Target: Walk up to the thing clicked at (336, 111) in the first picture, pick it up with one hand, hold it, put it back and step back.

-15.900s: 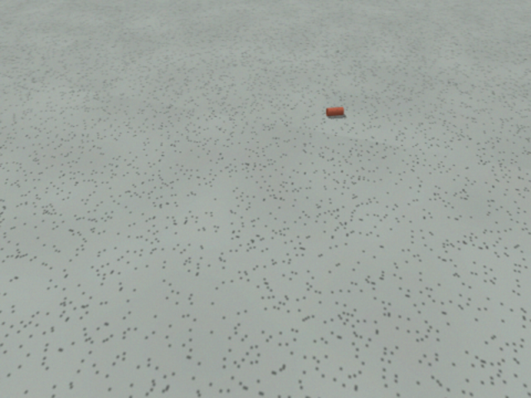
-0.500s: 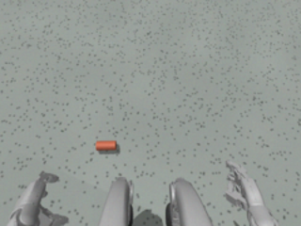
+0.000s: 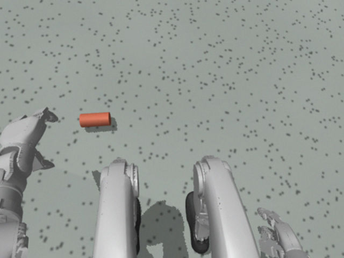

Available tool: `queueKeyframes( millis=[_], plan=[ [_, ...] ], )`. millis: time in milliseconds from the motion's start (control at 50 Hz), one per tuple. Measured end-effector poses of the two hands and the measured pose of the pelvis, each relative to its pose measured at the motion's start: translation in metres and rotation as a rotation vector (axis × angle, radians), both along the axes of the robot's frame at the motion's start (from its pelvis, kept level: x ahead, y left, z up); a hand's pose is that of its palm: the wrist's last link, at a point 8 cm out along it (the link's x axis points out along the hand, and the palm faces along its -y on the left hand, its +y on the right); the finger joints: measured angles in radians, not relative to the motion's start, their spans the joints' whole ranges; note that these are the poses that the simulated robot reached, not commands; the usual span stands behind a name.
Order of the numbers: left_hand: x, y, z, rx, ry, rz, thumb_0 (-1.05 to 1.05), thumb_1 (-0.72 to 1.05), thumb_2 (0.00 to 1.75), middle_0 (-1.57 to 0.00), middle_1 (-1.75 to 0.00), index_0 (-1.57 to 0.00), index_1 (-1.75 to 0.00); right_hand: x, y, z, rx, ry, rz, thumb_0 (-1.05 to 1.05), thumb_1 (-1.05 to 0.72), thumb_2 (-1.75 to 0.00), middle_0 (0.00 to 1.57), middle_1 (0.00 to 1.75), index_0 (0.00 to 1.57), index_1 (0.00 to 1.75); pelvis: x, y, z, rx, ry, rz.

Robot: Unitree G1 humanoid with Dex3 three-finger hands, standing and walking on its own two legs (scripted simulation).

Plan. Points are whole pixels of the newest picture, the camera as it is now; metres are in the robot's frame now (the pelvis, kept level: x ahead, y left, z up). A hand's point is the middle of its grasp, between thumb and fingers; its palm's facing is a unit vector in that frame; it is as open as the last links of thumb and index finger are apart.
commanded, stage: rise first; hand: left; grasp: from above
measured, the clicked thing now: (95, 119) +0.52 +0.27 -0.39
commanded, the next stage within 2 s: none
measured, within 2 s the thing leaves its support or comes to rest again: neither
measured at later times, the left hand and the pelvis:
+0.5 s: hand (57, 131) +0.43 +0.33 -0.22, palm faces -0.47 -0.05 -0.88, open 12.6 cm; pelvis +0.00 +0.01 -0.06, yaw -2 degrees
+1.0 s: hand (63, 124) +0.45 +0.32 -0.25, palm faces -0.45 -0.05 -0.89, open 12.8 cm; pelvis +0.01 +0.01 -0.08, yaw -4 degrees
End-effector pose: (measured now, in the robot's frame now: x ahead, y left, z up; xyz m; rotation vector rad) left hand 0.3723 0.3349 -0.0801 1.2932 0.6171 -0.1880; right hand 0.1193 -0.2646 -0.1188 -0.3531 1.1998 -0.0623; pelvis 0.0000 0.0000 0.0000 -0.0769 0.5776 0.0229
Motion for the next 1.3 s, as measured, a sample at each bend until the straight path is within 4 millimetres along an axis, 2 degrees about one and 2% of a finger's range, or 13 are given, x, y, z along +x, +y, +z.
queueKeyframes(
  millis=[120, 220, 520, 800, 1300],
  plan=[
    [0.016, -0.001, -0.026, 0.037, -0.01, -0.093, 0.0, -0.3, 0.85, -0.29, -0.81, -0.28, -0.81, -0.031, -0.003, -0.01, -0.038, 0.077, -0.03, 0.01, -0.89, -0.89, 0.2, 0.29, 0.2, 0.3, -0.004, 0.005, -0.021, -0.023, -0.006, -0.004],
    [0.029, -0.002, -0.044, 0.071, -0.029, -0.149, 0.0, -0.28, 0.84, -0.3, -0.77, -0.29, -0.78, -0.044, -0.004, -0.016, -0.063, 0.132, -0.036, 0.01, -0.89, -0.89, 0.2, 0.29, 0.2, 0.3, -0.003, 0.008, -0.034, -0.036, -0.003, -0.005],
    [0.062, -0.007, -0.084, 0.155, -0.036, -0.225, 0.0, -0.25, 0.8, -0.34, -0.7, -0.33, -0.71, -0.039, 0.0, -0.044, -0.061, 0.195, -0.004, 0.0, -0.9, -0.9, 0.2, 0.29, 0.2, 0.3, 0.004, 0.009, -0.061, -0.045, 0.014, -0.013],
    [0.083, -0.008, -0.105, 0.159, -0.054, -0.219, 0.01, -0.26, 0.79, -0.33, -0.73, -0.33, -0.73, -0.038, -0.001, -0.053, -0.073, 0.244, 0.006, 0.0, -0.91, -0.9, 0.2, 0.29, 0.2, 0.3, 0.013, 0.008, -0.072, -0.054, 0.024, -0.029],
    [0.096, -0.013, -0.122, 0.157, -0.058, -0.205, 0.01, -0.36, 0.87, -0.23, -0.86, -0.23, -0.85, -0.056, -0.002, -0.055, -0.082, 0.272, -0.002, 0.0, -0.91, -0.9, 0.2, 0.29, 0.2, 0.3, 0.012, 0.009, -0.084, -0.066, 0.009, -0.042]
  ],
)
